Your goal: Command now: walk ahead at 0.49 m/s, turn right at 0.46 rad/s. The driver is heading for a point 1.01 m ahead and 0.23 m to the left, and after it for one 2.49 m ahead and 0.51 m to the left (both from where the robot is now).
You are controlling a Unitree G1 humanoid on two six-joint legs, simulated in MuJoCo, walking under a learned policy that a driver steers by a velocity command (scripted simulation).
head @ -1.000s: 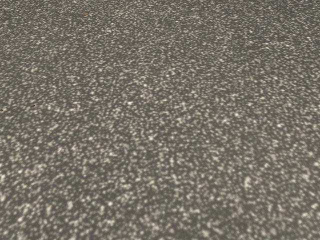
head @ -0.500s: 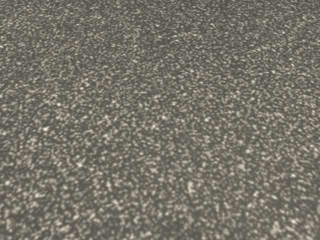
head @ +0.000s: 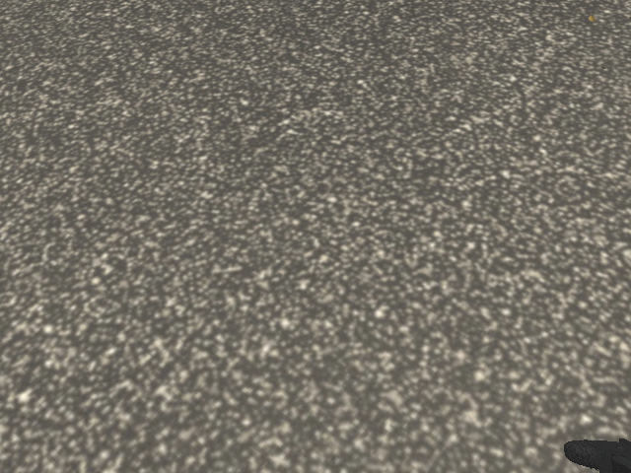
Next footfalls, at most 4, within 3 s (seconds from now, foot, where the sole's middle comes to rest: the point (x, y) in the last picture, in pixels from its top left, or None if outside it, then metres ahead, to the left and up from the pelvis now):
0.14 left None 0.26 0.15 -0.78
0.64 right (417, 448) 0.52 -0.11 -0.78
1.14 left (281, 344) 0.75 0.20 -0.78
1.62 right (315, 232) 1.09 0.14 -0.78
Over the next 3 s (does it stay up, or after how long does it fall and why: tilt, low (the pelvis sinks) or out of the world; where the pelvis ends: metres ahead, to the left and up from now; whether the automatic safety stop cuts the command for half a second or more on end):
stays up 0.98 0.18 -0.01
